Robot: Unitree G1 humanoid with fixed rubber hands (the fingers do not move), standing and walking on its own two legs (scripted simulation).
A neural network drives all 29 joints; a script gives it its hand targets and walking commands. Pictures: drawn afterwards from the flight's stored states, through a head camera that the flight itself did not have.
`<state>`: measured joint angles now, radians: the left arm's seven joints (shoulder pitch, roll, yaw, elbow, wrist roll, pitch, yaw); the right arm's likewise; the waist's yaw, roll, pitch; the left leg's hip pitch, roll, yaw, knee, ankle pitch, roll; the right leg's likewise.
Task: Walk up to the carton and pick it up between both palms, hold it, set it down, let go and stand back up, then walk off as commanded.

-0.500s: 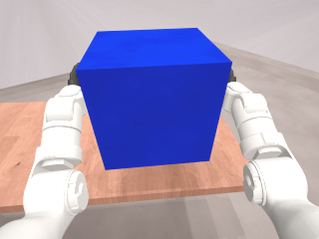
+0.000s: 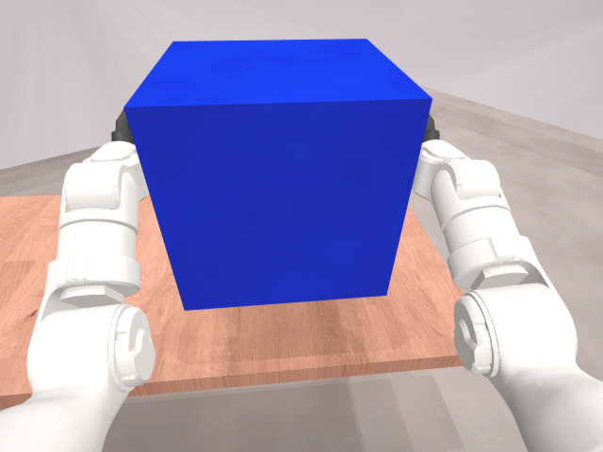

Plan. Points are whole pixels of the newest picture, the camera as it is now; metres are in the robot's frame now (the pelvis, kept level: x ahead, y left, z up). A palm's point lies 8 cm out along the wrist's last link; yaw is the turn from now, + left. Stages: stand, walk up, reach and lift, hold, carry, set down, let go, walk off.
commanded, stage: reach and lift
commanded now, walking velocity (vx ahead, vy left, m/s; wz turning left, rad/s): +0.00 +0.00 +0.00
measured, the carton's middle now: (279, 168) +0.42 +0.03 +0.24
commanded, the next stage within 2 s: hold in 0.78 s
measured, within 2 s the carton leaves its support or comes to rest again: neither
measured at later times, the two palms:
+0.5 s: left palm (127, 143) +0.38 +0.20 +0.29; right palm (430, 145) +0.39 -0.16 +0.29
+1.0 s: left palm (132, 132) +0.37 +0.19 +0.31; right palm (451, 136) +0.36 -0.17 +0.31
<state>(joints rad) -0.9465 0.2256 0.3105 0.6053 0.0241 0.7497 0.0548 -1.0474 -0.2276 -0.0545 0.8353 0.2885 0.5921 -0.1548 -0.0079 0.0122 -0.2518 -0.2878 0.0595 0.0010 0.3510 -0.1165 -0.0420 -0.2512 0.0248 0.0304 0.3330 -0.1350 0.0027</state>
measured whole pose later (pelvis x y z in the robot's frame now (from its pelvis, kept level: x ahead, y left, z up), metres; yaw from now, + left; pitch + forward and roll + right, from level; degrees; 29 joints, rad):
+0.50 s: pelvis +0.00 +0.00 +0.00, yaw +0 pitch +3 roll -1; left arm -0.99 0.24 0.30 0.60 0.02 0.82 0.05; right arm -1.05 -0.25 -0.05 0.77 0.35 0.68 -0.19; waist -0.01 0.01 -0.27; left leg -0.29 0.06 0.00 0.36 -0.12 -0.04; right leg -0.25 0.02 0.03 0.33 -0.14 0.00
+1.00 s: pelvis +0.00 +0.00 +0.00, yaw +0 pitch +2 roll -1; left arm -1.02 0.24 0.28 0.59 0.02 0.86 0.04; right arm -1.07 -0.28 -0.05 0.74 0.38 0.74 -0.21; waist -0.04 0.01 -0.29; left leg -0.28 0.06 0.00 0.37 -0.12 -0.04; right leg -0.24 0.03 0.03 0.33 -0.13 0.00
